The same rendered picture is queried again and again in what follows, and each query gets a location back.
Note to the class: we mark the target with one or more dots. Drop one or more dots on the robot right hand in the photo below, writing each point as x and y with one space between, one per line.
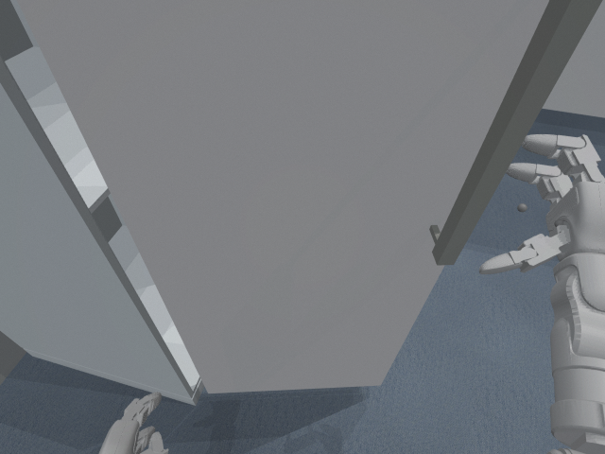
579 204

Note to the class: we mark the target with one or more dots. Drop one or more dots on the fridge door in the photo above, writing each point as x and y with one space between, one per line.
279 163

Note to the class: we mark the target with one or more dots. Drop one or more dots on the right robot forearm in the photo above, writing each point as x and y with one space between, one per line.
577 343

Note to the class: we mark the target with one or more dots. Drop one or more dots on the robot left hand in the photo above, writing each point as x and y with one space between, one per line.
124 436

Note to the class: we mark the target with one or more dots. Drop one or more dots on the handle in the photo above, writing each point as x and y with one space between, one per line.
551 47

